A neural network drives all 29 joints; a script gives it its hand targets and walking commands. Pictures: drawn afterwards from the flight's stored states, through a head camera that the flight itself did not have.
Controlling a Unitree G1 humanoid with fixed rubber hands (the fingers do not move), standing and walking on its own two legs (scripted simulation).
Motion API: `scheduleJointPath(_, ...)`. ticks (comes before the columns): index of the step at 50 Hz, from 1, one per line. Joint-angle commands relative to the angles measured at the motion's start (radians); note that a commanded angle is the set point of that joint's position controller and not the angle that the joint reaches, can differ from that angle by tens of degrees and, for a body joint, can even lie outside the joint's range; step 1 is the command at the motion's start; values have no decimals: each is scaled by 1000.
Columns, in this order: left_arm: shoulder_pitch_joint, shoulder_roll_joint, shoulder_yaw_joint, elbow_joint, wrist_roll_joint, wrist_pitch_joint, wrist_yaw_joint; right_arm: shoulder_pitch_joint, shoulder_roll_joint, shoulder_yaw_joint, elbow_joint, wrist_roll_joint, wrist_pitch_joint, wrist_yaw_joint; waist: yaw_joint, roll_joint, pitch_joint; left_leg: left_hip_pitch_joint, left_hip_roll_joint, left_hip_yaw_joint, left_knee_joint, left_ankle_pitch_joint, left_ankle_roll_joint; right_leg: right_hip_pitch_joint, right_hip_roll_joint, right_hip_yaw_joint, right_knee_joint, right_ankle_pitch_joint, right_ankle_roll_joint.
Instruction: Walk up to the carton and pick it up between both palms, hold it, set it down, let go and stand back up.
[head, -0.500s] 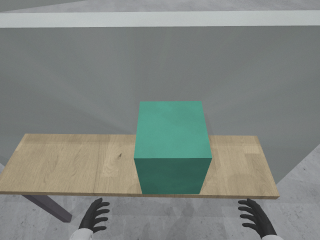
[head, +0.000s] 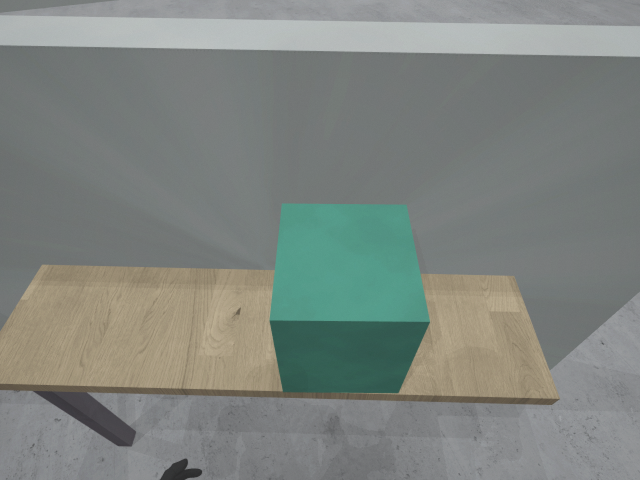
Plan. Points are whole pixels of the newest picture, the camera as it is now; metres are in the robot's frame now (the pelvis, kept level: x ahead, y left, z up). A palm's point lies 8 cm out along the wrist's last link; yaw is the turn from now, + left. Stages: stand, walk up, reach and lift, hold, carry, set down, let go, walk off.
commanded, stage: stand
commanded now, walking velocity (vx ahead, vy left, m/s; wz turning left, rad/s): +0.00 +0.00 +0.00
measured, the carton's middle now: (342, 302) +0.40 -0.01 -0.08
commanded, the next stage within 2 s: none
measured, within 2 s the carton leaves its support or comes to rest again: neither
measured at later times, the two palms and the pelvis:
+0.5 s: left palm out of the picture -0.01 +0.23 -0.14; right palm out of the picture -0.02 -0.22 -0.14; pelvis -0.01 +0.01 +0.00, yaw +0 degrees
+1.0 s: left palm out of the picture -0.04 +0.22 -0.15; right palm out of the picture -0.04 -0.19 -0.14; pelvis -0.01 +0.01 +0.00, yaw +0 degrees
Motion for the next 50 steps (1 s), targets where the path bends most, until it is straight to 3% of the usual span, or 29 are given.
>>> scheduleJointPath(1, 25, 127, 33, -26, -21, -24, 16, 29, -121, -26, -22, 7, -34, -13, 0, 37, -33, -6, 48, -49, -90, 233, 42, 16, -61, 19, -46, 198, -37)
scheduleJointPath(2, 46, 122, 29, -2, -11, -23, 16, 32, -114, -25, -6, 2, -29, -15, 2, 111, -38, -13, 50, -50, -113, 237, 44, 23, -49, 17, -51, 153, -31)
scheduleJointPath(4, 6, 120, 27, -6, -12, -23, 18, 24, -115, -19, 21, -2, -24, -20, -3, 41, -10, -33, 56, -52, -128, 211, 44, 6, -48, 13, -50, 146, -27)
scheduleJointPath(6, 34, 86, 13, 47, -11, -21, 18, 69, -90, -14, 46, 4, -24, -22, -17, 60, -22, -18, 43, -48, -123, 183, 43, 23, -61, 21, -59, 167, -33)
scheduleJointPath(11, 113, 104, 12, 134, -22, -11, 29, 106, -97, -14, 112, 11, -26, -30, -7, 10, 8, -10, 36, -61, -143, 144, 46, 29, -55, 28, -74, 159, -21)
scheduleJointPath(14, 139, 77, 0, 169, -20, -12, 27, 76, -61, 1, 133, 5, -23, -31, 27, -4, 88, -54, 40, -59, -158, 198, 49, 1, -53, 36, -71, 144, -27)
scheduleJointPath(15, 106, 76, -8, 170, -10, -13, 37, 99, -76, -3, 144, -1, -21, -32, -3, -11, 54, -20, 39, -48, -154, 184, 45, 18, -66, 38, -88, 156, -22)
scheduleJointPath(16, 87, 88, 3, 173, -13, -8, 32, 94, -44, 7, 150, 8, -26, -31, 0, -24, 72, -31, 43, -58, -148, 170, 52, 12, -58, 29, -103, 166, -18)
scheduleJointPath(17, 115, 100, 2, 180, -24, -13, 32, 91, -79, 3, 156, 8, -27, -35, 17, -25, 58, -29, 31, -47, -154, 143, 44, 17, -56, 38, -102, 139, -17)
scheduleJointPath(18, 112, 111, 5, 201, -20, -16, 29, 73, -68, 2, 155, 15, -34, -35, 3, 0, 52, -10, 33, -36, -154, 132, 45, 7, -56, 33, -98, 144, -13)
scheduleJointPath(19, 90, 80, -13, 206, -17, -15, 31, 79, -96, -11, 159, 6, -36, -38, -14, 73, 62, -14, 37, -51, -162, 113, 51, 2, -67, 38, -97, 132, -19)
scheduleJointPath(22, 125, 41, -25, 237, -30, -10, 30, 108, -43, 7, 202, 7, -22, -40, 4, -7, 38, -5, 48, -51, -161, 137, 44, 43, -56, 22, -103, 158, -12)
scheduleJointPath(24, 130, 60, -17, 269, -17, -5, 42, 133, -35, 7, 203, 15, -23, -44, -19, 51, 38, 32, 33, -42, -153, 128, 42, -7, -57, 24, -96, 125, -6)
scheduleJointPath(25, 136, 55, -20, 273, -17, -8, 39, 159, -14, 23, 224, 10, -16, -45, -8, -9, 90, -32, 39, -59, -165, 113, 33, 8, -53, 25, -111, 94, -10)
scheduleJointPath(26, 159, 47, -20, 277, -21, -9, 36, 117, -36, 14, 216, 7, -15, -45, 12, 28, 133, -46, 29, -48, -160, 106, 36, -14, -55, 37, -98, 99, -16)
scheduleJointPath(28, 129, 23, -27, 302, -16, -9, 36, 176, 12, 20, 248, 12, -17, -50, -24, -24, 123, -42, 18, -45, -155, 128, 37, -5, -59, 27, -99, 96, -5)
scheduleJointPath(31, 162, 47, -14, 323, -24, -10, 43, 136, -7, 24, 246, 8, -29, -48, 11, 39, 106, -44, 20, -47, -164, 121, 38, 23, -56, 40, -97, 112, -19)
scheduleJointPath(32, 165, 60, -24, 331, -22, -9, 42, 152, -52, 10, 253, 11, -30, -42, -11, 22, 75, -19, 16, -29, -154, 151, 34, 29, -59, 32, -95, 142, -3)
scheduleJointPath(33, 165, 51, -17, 330, -25, -10, 43, 135, -16, 18, 246, 2, -35, -46, 1, 58, 56, -21, 39, -53, -157, 130, 46, 30, -65, 24, -93, 118, -14)
scheduleJointPath(34, 153, 37, -17, 348, -18, -10, 42, 119, -18, 13, 251, 7, -34, -46, 5, -12, 94, -38, 34, -62, -160, 133, 44, 17, -58, 16, -91, 132, -13)
scheduleJointPath(37, 131, -17, -41, 350, -19, -5, 45, 161, 16, 17, 268, 13, -29, -50, -22, -13, 103, -19, 35, -56, -139, 158, 48, -23, -70, 32, -117, 128, -19)
scheduleJointPath(38, 147, 30, -20, 350, -28, -8, 39, 148, 11, 23, 266, 2, -29, -57, 7, 16, 97, -54, 28, -50, -151, 149, 40, 32, -63, 41, -99, 109, -34)
scheduleJointPath(42, 160, 20, -29, 387, -21, -2, 39, 163, -8, 16, 280, 10, -35, -55, 10, 48, 81, -71, 26, -63, -158, 151, 39, 49, -65, 32, -84, 109, -24)
scheduleJointPath(44, 169, 25, -26, 395, -19, -4, 45, 117, 3, 18, 266, 3, -29, -57, 9, -15, 91, -14, 41, -49, -148, 157, 46, -5, -69, 20, -91, 123, -9)
scheduleJointPath(45, 154, 0, -29, 403, -18, 1, 48, 173, 49, 32, 263, 7, -34, -58, -6, -16, 113, -47, 32, -50, -148, 156, 43, 14, -68, 24, -110, 147, -2)
scheduleJointPath(46, 167, -16, -30, 419, -16, 8, 52, 177, 47, 30, 282, 8, -36, -60, 12, 16, 104, -51, 29, -56, -156, 129, 43, 18, -68, 34, -83, 133, -17)
scheduleJointPath(47, 165, 4, -20, 413, -10, 5, 47, 187, 66, 36, 284, 12, -31, -58, 7, -16, 101, -28, 31, -55, -164, 162, 38, 9, -60, 28, -80, 131, -17)
scheduleJointPath(48, 163, -20, -31, 403, -17, 7, 43, 163, 33, 31, 278, 7, -34, -55, 20, 54, 90, -21, 36, -45, -162, 147, 41, 2, -64, 32, -97, 114, -20)
scheduleJointPath(50, 153, 22, -17, 411, -22, 5, 46, 181, 35, 32, 281, 9, -33, -59, 4, 64, 82, -20, 34, -66, -154, 130, 51, 21, -60, 31, -95, 155, -19)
